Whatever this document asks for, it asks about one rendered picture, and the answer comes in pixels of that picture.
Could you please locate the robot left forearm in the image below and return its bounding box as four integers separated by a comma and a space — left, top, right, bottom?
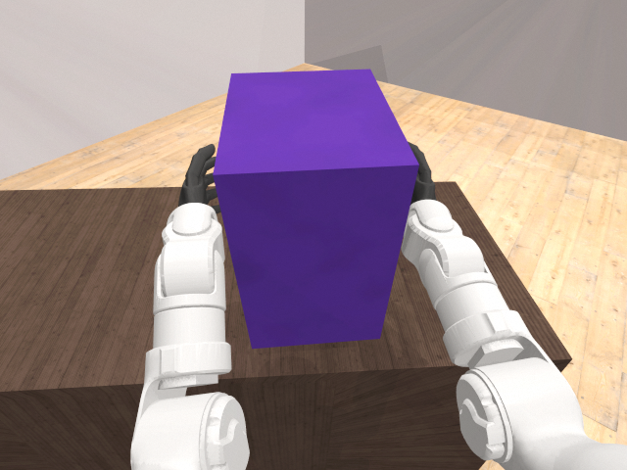
130, 203, 231, 470

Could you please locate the robot right upper arm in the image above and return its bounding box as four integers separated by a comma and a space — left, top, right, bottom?
457, 357, 627, 470

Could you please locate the robot left upper arm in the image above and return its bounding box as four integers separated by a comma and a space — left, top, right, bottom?
132, 392, 250, 470

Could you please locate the robot right forearm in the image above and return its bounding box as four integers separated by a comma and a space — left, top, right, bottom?
402, 200, 584, 429

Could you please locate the robot left hand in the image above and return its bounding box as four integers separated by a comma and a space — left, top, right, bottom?
178, 144, 221, 213

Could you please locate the pedestal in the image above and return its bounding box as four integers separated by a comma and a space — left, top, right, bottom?
0, 181, 572, 470

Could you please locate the carton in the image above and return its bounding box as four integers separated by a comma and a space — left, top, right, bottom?
213, 70, 419, 349

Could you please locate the robot right hand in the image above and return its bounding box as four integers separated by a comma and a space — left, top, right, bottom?
408, 141, 437, 204

